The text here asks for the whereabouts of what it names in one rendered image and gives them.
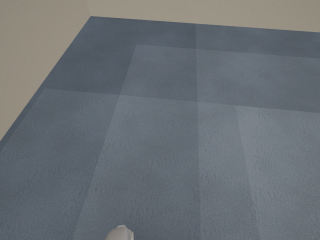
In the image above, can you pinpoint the robot left thigh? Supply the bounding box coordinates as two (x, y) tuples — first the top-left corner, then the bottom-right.
(104, 227), (134, 240)

